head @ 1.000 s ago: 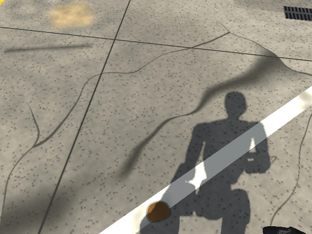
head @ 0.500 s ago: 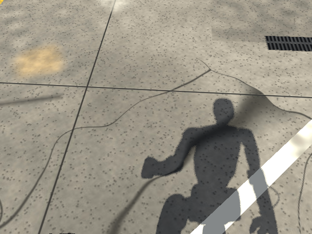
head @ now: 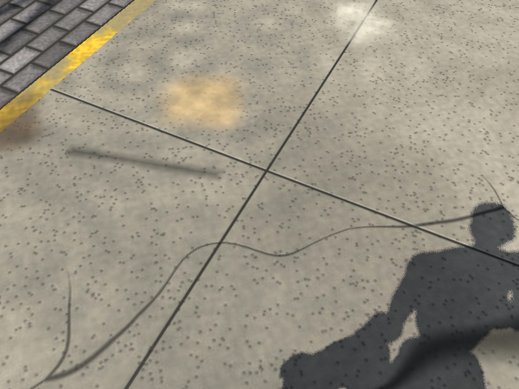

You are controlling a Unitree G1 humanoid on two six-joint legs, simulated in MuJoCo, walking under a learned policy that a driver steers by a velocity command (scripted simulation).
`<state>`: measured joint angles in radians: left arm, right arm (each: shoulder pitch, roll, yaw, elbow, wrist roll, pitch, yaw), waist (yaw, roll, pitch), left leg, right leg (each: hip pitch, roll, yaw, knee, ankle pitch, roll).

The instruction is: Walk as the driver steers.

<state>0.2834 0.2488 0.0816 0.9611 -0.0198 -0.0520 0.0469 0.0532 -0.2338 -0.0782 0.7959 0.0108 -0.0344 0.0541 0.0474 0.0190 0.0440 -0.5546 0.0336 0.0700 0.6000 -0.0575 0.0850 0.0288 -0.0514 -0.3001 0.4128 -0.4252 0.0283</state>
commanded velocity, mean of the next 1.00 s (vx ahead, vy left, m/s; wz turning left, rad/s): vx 0.05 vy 0.00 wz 0.15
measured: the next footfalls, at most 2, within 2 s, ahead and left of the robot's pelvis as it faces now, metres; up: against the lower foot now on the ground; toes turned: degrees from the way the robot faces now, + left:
left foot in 0.02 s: +0.18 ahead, +0.09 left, +0.00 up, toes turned +4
right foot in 0.46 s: +0.17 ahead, -0.15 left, +0.00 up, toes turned +7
